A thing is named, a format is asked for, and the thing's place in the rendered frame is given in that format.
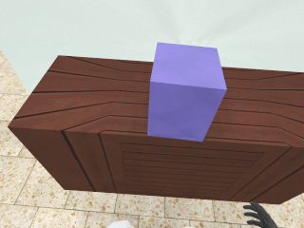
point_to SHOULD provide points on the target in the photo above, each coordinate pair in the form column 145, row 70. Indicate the right robot hand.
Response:
column 265, row 219

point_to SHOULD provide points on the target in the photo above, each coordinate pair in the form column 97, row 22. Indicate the pedestal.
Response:
column 86, row 122

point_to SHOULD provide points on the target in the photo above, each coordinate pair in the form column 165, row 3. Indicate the carton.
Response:
column 186, row 89

